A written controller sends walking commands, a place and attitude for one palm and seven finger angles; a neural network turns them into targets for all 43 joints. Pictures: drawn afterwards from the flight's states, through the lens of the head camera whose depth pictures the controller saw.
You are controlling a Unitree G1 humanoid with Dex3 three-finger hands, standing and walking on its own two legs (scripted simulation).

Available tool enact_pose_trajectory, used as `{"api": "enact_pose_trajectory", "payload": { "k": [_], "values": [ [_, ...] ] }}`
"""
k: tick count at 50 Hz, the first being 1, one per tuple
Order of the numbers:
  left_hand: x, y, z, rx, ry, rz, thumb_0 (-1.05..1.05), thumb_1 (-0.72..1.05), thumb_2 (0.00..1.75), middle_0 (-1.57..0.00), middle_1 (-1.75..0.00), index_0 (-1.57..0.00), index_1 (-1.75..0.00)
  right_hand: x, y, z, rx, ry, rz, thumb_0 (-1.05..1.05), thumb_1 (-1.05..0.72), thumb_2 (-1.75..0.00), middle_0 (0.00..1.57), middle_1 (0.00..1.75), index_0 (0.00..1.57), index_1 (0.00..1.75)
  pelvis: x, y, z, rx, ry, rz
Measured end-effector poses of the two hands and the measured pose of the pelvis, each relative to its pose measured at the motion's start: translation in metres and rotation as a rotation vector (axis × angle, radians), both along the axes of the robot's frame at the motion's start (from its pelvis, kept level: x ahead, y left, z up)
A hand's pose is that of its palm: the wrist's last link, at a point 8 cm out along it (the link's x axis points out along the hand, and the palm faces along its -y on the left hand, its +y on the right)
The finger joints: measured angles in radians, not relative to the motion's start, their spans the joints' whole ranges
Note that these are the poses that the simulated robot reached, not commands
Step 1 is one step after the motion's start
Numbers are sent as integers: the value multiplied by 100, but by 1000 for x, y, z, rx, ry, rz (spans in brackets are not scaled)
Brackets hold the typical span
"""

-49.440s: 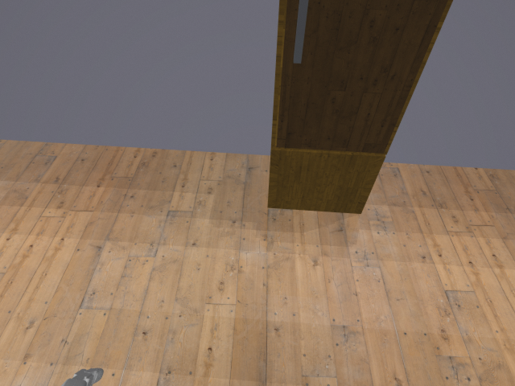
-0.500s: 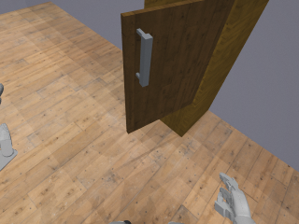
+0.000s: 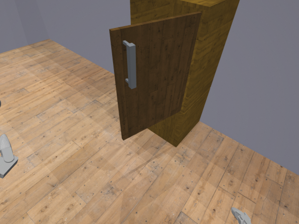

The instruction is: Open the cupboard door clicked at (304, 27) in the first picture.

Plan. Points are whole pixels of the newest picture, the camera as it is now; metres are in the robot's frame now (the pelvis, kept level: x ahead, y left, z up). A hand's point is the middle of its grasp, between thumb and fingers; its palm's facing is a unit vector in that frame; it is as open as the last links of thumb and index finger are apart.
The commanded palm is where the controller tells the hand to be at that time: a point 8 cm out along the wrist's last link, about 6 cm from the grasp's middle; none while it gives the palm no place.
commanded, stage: stop stepping back and stand still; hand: left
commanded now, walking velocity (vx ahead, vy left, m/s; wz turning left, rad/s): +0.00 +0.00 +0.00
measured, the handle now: (129, 65) +0.63 +0.10 +0.13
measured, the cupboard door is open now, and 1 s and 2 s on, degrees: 75 75 75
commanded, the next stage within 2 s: let the arm hang, fingers relaxed in 0.14 s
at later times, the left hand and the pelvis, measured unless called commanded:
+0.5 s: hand out of the picture +0.06 +0.19 -0.15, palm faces -0.03 -0.97 -0.23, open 7.4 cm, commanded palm none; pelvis -0.03 +0.00 +0.00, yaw +2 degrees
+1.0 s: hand out of the picture -0.03 +0.23 -0.15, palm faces +0.04 -0.95 -0.32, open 7.4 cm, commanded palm none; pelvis -0.03 +0.00 +0.01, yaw +2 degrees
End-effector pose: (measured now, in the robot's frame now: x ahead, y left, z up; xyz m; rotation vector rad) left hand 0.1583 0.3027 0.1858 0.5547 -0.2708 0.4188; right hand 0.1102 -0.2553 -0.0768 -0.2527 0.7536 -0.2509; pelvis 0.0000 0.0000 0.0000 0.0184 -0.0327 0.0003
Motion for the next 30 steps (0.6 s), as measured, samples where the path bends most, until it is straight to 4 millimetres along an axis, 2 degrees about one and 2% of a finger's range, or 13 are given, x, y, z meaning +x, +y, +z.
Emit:
{"api": "enact_pose_trajectory", "payload": {
  "k": [7, 12, 13, 15, 17, 18, 21, 23, 26, 30],
  "values": [
    [-13, -20, 8, 30, 31, -33, 2, 88, 90, -21, -30, -21, -30, 1, 11, -6, 75, 1, 50, 1, -90, -90, 20, 30, 21, 30, -9, -9, 4, -23, 12, 5],
    [-15, -16, 4, 14, 34, -21, 2, 88, 89, -21, -30, -22, -30, 9, 14, -8, 75, 10, 60, 1, -90, -90, 21, 30, 21, 30, -7, -6, 4, -33, 10, -2],
    [-11, -12, -4, 12, 63, -22, 1, 88, 90, -21, -30, -21, -30, 11, 14, -9, 80, 12, 80, 1, -90, -90, 21, 30, 21, 30, -8, -4, 3, -33, 16, 5],
    [1, -3, -47, -52, 238, -8, 1, 89, 90, -21, -30, -21, -30, 14, 11, -20, 89, 52, 116, 1, -90, -90, 21, 30, 21, 30, -12, -1, 1, -25, 27, 18],
    [4, 1, -109, -162, 484, 31, 1, 89, 90, -20, -30, -20, -30, 14, 6, -31, 89, 103, 127, 1, -90, -90, 21, 30, 21, 30, -18, 2, -3, -15, 32, 22],
    [0, 0, -142, -218, 615, 50, 1, 89, 90, -20, -30, -20, -30, 13, 4, -35, 89, 124, 125, 1, -90, -90, 21, 30, 21, 30, -21, 2, -4, -12, 31, 23],
    [-35, -22, -229, -363, 979, 75, 1, 90, 90, -20, -30, -20, -30, 0, -2, -40, 88, 187, 103, 1, -90, -90, 21, 30, 21, 30, -27, 0, -3, -12, 20, 23],
    [-70, -44, -272, -450, 1175, 72, 1, 90, 90, -20, -30, -20, -30, -15, -5, -40, 78, 242, 83, 1, -90, -90, 21, 30, 21, 30, -29, -1, -2, -14, 12, 25],
    [-123, -77, -314, -572, 1399, 67, 2, 90, 89, -20, -30, -20, -30, -44, -9, -39, 56, 351, 51, 0, -90, -90, 20, 30, 21, 30, -31, -3, 1, -21, -1, 27],
    [-180, -80, -328, -659, 1542, 175, 1, 97, 89, -21, -30, -21, -30, -89, -8, -42, 44, 522, 24, 0, -90, -90, 20, 30, 20, 30, -33, -5, 6, -31, 0, 35]
  ]
}}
